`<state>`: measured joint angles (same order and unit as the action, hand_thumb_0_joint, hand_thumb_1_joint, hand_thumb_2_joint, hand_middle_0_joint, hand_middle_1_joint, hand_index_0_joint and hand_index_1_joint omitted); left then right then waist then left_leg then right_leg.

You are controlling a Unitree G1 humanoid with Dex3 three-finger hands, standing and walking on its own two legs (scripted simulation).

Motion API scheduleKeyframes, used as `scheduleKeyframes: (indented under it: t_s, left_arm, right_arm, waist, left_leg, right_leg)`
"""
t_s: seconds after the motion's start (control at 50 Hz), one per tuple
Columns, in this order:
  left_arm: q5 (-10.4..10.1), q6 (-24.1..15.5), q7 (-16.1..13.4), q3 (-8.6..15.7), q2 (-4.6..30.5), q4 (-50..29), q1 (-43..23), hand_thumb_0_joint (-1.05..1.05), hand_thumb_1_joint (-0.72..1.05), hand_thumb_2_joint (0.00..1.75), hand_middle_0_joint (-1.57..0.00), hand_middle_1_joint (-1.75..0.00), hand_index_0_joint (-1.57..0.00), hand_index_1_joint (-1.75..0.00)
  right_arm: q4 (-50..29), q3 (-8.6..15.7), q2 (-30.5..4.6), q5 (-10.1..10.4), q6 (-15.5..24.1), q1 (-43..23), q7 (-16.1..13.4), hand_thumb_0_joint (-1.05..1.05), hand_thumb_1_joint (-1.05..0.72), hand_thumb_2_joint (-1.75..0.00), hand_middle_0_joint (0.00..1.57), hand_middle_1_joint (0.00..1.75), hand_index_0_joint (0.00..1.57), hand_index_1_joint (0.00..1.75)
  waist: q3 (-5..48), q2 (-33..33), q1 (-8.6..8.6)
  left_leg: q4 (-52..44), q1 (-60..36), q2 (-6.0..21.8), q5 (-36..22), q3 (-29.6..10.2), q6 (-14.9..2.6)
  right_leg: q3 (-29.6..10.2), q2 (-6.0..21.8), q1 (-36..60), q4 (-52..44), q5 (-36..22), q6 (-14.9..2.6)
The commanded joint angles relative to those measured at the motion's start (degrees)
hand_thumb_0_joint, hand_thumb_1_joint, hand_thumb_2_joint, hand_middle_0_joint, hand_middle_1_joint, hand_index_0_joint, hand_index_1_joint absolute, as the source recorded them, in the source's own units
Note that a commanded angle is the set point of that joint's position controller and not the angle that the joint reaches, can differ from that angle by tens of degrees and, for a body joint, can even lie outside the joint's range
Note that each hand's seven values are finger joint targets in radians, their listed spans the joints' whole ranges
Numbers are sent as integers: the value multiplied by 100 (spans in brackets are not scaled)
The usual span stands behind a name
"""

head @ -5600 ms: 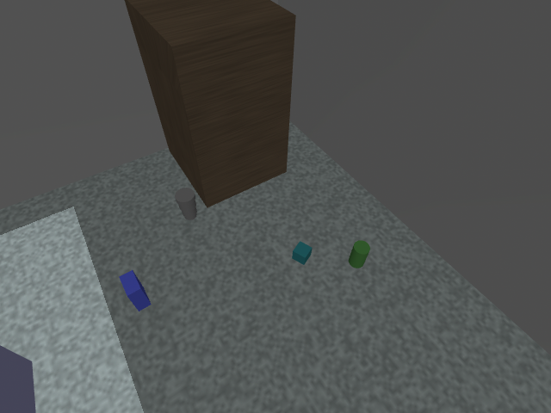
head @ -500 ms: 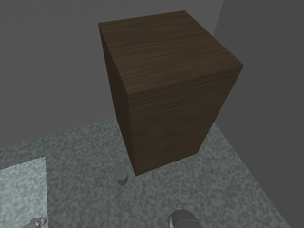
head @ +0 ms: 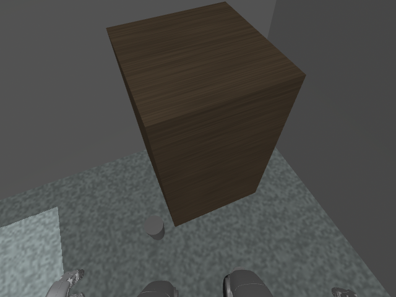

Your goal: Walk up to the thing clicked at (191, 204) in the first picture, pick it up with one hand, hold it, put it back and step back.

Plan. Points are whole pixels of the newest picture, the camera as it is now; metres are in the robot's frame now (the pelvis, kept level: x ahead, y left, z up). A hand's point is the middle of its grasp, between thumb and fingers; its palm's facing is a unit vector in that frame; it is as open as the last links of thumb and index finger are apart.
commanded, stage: walk up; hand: left
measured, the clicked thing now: (156, 229) +0.43 +0.20 -0.67
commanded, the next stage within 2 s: none
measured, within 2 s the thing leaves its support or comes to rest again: neither
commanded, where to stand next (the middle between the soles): +0.09 +0.00 m, yaw -1 degrees
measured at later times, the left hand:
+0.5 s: hand out of the picture +0.06 +0.32 -0.13, palm faces -0.10 -0.92 -0.37, open 7.4 cm
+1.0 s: hand (77, 295) +0.14 +0.26 -0.13, palm faces +0.00 -0.92 -0.39, open 7.4 cm
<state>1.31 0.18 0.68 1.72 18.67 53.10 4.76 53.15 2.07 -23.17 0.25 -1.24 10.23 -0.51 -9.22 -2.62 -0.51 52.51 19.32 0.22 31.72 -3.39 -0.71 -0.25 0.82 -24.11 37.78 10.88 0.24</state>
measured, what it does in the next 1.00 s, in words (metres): steps on the spot: left foot, then right foot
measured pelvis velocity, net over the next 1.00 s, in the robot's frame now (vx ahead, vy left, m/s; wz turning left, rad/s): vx -0.03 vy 0.01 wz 0.00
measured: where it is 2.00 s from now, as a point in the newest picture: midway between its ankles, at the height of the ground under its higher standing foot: outside the picture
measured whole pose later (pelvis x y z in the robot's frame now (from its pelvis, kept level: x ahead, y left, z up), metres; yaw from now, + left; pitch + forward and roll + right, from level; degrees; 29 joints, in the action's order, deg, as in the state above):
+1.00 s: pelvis -0.03 +0.01 -0.01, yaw +0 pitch -3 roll +1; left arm 0.8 1.5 -0.9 3.0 20.9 50.4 1.7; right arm 53.7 2.6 -22.6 -2.2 -2.4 15.0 2.0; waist -6.9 0.6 -1.3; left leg 43.9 17.7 -1.3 23.4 1.3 -1.0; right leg 1.3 3.6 -29.8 44.3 18.1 -0.6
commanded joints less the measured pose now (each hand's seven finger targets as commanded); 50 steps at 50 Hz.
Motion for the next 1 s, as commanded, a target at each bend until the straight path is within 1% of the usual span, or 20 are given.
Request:
scheduleKeyframes:
  t_s: [0.0, 0.06, 0.1, 0.14, 0.16, 0.18, 0.22, 0.3, 0.38, 0.5, 0.56, 0.58, 0.62, 0.64, 0.76, 0.84, 0.9, 0.92, 0.96, 0.98]
  left_arm:
    - [-44, -98, -282, 583, 2047, -323, 196, 0, 90, 90, -20, -30, -20, -30]
    - [-68, -76, -363, 574, 2073, -403, 1, 0, 90, 90, -20, -30, -20, -30]
    - [-89, -20, -379, 464, 1836, -463, -194, 0, 90, 90, -20, -30, -20, -30]
    - [-135, 11, -463, 416, 1567, -489, -266, 0, 90, 90, -20, -30, -20, -30]
    - [-80, 10, -502, 492, 1752, -415, -241, 0, 90, 90, -20, -30, -20, -30]
    - [-99, 27, -470, 480, 1672, -358, -173, 0, 90, 90, -20, -30, -20, -30]
    - [-112, 19, -275, 386, 1514, -204, 214, 0, 90, 90, -20, -30, -20, -30]
    - [91, -96, 66, 482, 1839, -424, 32, 0, 90, 90, -20, -30, -20, -30]
    - [-19, -214, 132, 429, 1811, -470, 162, 0, 90, 90, -20, -30, -20, -30]
    - [-91, -398, 22, 341, 1639, -304, 703, 0, 90, 90, -20, -30, -20, -30]
    - [-151, -346, -239, 371, 1464, -32, 1250, 0, 90, 90, -20, -30, -20, -30]
    - [-112, -354, -280, 430, 1660, -58, 1286, 0, 90, 90, -20, -30, -20, -30]
    - [-55, -362, -283, 493, 2150, -425, 965, 0, 90, 90, -20, -30, -20, -30]
    - [-68, -293, -307, 499, 2214, -517, 660, 0, 90, 90, -20, -30, -20, -30]
    - [56, -47, -255, 511, 1706, -789, -157, 0, 90, 90, -20, -30, -20, -30]
    - [83, 34, -214, 610, 1875, -640, -62, 0, 90, 90, -20, -30, -20, -30]
    - [-53, 76, -245, 572, 1878, -648, -341, 0, 90, 90, -20, -30, -20, -30]
    - [-66, 79, -275, 520, 1775, -616, -283, 0, 90, 90, -20, -30, -20, -30]
    - [-136, 64, -351, 533, 1619, -616, -585, 0, 90, 90, -20, -30, -20, -30]
    - [-51, 131, -314, 557, 1660, -712, -695, 0, 90, 90, -20, -30, -20, -30]
  right_arm:
    - [-66, 356, -1115, -138, -112, 685, 9, 0, -90, -90, 20, 30, 20, 30]
    - [-166, 431, -1121, -218, -128, 709, 129, 0, -90, -90, 20, 30, 20, 30]
    - [-105, 512, -1133, -306, -81, 923, 185, 0, -90, -90, 20, 30, 20, 30]
    - [-483, 700, -1976, -321, -58, 78, 208, 0, -90, -90, 20, 30, 20, 30]
    - [-565, 710, -1919, -345, -9, -140, 188, 0, -90, -90, 20, 30, 20, 30]
    - [-590, 618, -1562, -310, 50, -239, 107, 0, -90, -90, 20, 30, 20, 30]
    - [-435, 545, -1345, -268, 293, -54, -26, 0, -90, -90, 20, 30, 20, 30]
    - [-413, 734, -1634, -199, 569, 844, -6, 0, -90, -90, 20, 30, 20, 30]
    - [-419, 637, -1485, -158, 664, 1097, 19, 0, -90, -90, 20, 30, 20, 30]
    - [-846, 531, -1293, -289, 356, 604, 222, 0, -90, -90, 20, 30, 20, 30]
    - [-945, 411, -1031, -77, 75, 291, 166, 0, -90, -90, 20, 30, 20, 30]
    - [-899, 329, -793, 40, 42, 429, 135, 0, -90, -90, 20, 30, 20, 30]
    - [-746, 225, -609, 150, -48, 1152, 8, 0, -90, -90, 20, 30, 20, 30]
    - [-631, 398, -1038, 134, -157, 1151, -86, 0, -90, -90, 20, 30, 20, 30]
    - [-198, 404, -1228, 6, -116, 1476, -94, 0, -90, -90, 20, 30, 20, 30]
    - [-123, 349, -1189, -104, -20, 1095, -2, 0, -90, -90, 20, 30, 20, 30]
    - [-8, 403, -1151, -243, -42, 1341, 111, 0, -90, -90, 20, 30, 20, 30]
    - [-33, 448, -1210, -307, -53, 1306, 161, 0, -90, -90, 20, 30, 20, 30]
    - [-432, 597, -1954, -294, -61, 451, 209, 0, -90, -90, 20, 30, 20, 30]
    - [-556, 616, -1967, -280, 53, 145, 96, 0, -90, -90, 20, 30, 20, 30]
  waist:
    - [1220, 1427, 115]
    - [1428, 1368, -37]
    - [1405, 976, -266]
    - [872, -1408, -274]
    - [657, -1000, -247]
    - [461, -222, -87]
    - [795, 163, 42]
    - [850, -100, -447]
    - [298, -363, -446]
    - [169, -1063, -179]
    - [620, -548, 159]
    - [793, 35, 295]
    - [1264, 1132, 51]
    - [1301, 1011, 54]
    - [1165, 1367, 15]
    - [1135, 1591, 243]
    - [1011, 1177, -77]
    - [929, 843, -94]
    - [448, -1372, -284]
    - [-33, -669, -203]
  left_leg:
    - [-95, 265, 51, -109, 115, 20]
    - [-665, -145, 61, -473, 224, -54]
    - [-1870, -881, 105, -953, 98, -239]
    - [-3671, 92, 1903, -851, -2630, -1096]
    - [-3606, 234, 2054, -1354, -2765, -1331]
    - [-3287, 153, 1698, -2092, -2048, -1055]
    - [-3220, -733, 1366, -1310, -1656, -570]
    - [-3754, -2810, 1766, 579, -2379, -858]
    - [-3966, -2514, 1550, -1248, -1443, -650]
    - [-3403, -735, 978, -2417, 80, -961]
    - [-1859, -346, 579, -3887, 481, -564]
    - [-1208, -49, 411, -3223, 483, -347]
    - [381, 189, -351, 359, -306, -43]
    - [1078, -27, -220, 641, -541, -55]
    - [1026, 358, -178, -213, -100, 138]
    - [-486, 227, -67, -123, 407, 124]
    - [-1549, -724, -27, -962, 468, -96]
    - [-1765, -801, 33, -837, 171, -223]
    - [-3927, 867, 1838, 792, -2826, -1375]
    - [-3757, 1231, 2151, -1002, -3109, -1515]
  right_leg:
    - [-1850, 1637, 925, -1227, -1249, -1265]
    - [-1735, 1690, 632, -1018, -1148, -1144]
    - [-1240, 1292, -158, -446, -175, -706]
    - [-143, -413, -818, 1864, 2413, -182]
    - [-722, -383, -767, 2547, 2473, -217]
    - [-1041, -404, -855, 2856, 2145, -231]
    - [-1199, -243, -970, 2359, 1258, -227]
    - [-1093, -69, -2360, 2224, 1070, -44]
    - [-973, -31, -1965, 1460, 687, 12]
    - [267, -51, 246, 0, 836, 50]
    - [561, -253, 1564, -1036, -901, -50]
    - [177, -4, 1953, -1165, -1395, -105]
    - [-2486, 2106, 1675, -1726, -2705, -973]
    - [-2696, 2213, 1150, -1670, -1742, -1520]
    - [-1151, 1246, 675, -1723, 1599, -1086]
    - [-1291, 1421, 703, -1618, 1817, -1142]
    - [-1237, 1490, -351, -1353, 1721, -790]
    - [-1114, 1324, -641, -1107, 2042, -596]
    - [182, -377, -604, 1884, 2551, -138]
    - [-660, -418, -655, 2692, 2296, -171]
